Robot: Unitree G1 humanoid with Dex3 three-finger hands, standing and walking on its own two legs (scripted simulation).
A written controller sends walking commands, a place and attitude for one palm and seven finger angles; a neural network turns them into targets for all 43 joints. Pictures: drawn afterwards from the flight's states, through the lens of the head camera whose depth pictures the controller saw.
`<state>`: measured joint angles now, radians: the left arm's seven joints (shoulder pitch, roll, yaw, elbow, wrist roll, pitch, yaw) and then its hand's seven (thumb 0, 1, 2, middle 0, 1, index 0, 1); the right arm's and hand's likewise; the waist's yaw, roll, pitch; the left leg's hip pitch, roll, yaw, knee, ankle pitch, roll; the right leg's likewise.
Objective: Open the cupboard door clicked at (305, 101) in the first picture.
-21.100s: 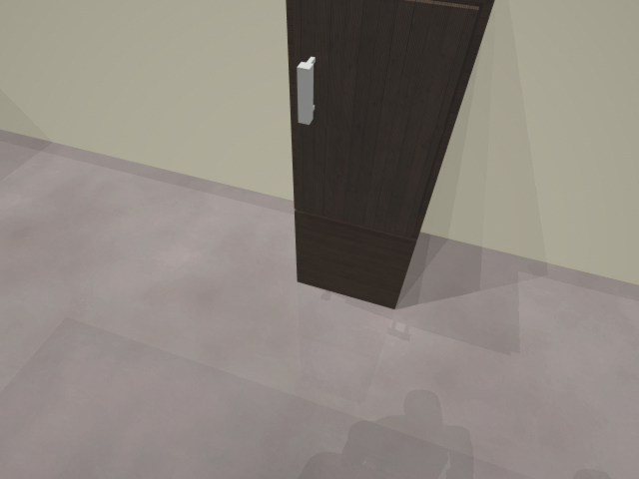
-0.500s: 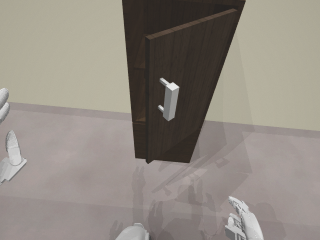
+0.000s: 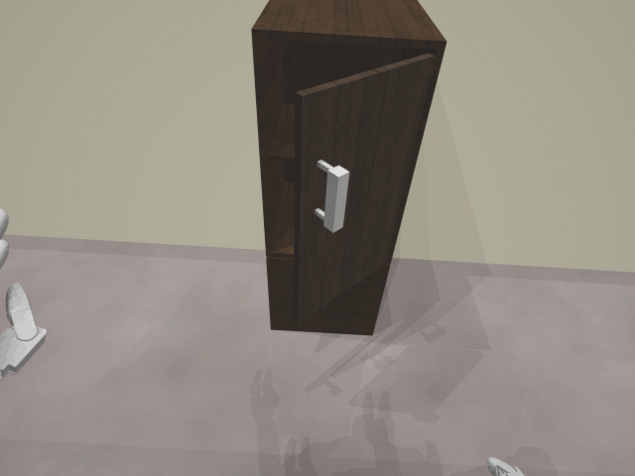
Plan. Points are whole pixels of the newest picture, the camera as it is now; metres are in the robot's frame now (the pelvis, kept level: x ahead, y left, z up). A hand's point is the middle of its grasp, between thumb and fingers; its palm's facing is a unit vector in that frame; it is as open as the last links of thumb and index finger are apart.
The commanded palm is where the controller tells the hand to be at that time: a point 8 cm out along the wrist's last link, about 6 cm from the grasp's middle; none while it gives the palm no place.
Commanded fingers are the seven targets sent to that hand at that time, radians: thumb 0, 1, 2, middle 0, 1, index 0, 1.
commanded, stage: stop stepping back and stand still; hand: left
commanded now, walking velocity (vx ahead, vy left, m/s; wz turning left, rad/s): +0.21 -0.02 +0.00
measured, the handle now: (328, 195) +0.59 +0.03 +0.06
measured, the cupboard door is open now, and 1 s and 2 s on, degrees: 44 44 44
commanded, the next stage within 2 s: let the arm hang, fingers relaxed in 0.26 s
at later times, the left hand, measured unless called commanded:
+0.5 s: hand (116, 430) +0.18 +0.27 -0.03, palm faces +0.24 -0.87 -0.43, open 7.4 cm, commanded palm none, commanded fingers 0.00 0.90 0.90 -0.20 -0.30 -0.20 -0.30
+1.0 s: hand out of the picture -0.06 +0.21 -0.17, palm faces +0.13 -0.97 -0.20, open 7.3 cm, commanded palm none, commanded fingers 0.00 0.90 0.90 -0.20 -0.30 -0.20 -0.30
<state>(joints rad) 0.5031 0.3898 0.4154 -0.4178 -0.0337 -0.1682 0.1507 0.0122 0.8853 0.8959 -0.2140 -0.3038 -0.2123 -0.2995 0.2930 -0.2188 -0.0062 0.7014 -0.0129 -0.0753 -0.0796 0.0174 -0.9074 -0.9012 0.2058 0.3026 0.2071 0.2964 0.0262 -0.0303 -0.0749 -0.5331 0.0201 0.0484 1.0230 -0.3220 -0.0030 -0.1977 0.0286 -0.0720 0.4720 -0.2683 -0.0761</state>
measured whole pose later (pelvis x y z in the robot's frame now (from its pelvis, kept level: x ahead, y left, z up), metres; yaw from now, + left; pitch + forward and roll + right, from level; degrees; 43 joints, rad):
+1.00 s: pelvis +0.01 +0.04 +0.00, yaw +5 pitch -2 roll +0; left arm 0.33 0.14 0.01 1.19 0.00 0.01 0.03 0.00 0.92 0.90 -0.20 -0.30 -0.20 -0.30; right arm 0.30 -0.13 0.02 1.13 -0.02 0.01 -0.03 0.01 -0.91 -0.90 0.20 0.30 0.20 0.30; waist 0.00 0.03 0.05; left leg -0.16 -0.01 0.07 0.41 -0.22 0.04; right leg -0.16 -0.02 -0.12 0.39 -0.20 -0.02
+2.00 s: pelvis +0.02 +0.06 +0.00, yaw +3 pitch -1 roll +0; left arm 0.29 0.09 0.02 1.17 0.01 0.00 0.04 0.01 0.91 0.90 -0.20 -0.30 -0.20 -0.30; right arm 0.30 -0.11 0.02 1.16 -0.02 -0.01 -0.04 0.01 -0.91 -0.90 0.20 0.30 0.20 0.30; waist -0.01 0.02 0.04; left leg -0.14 -0.04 0.11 0.39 -0.24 0.06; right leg -0.17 -0.05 -0.08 0.43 -0.24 0.01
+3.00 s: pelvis +0.05 +0.03 +0.00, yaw -21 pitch +2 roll +1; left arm 0.23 0.19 0.09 0.93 0.02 0.04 0.01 0.00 0.90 0.90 -0.20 -0.30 -0.20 -0.30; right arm 0.04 -0.21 -0.05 0.88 0.00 0.05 -0.03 0.01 -0.91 -0.90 0.20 0.30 0.20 0.30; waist 0.04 -0.02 0.11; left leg -0.41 0.01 -0.02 0.83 -0.43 -0.06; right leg -0.26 0.08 0.18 0.49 -0.25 -0.04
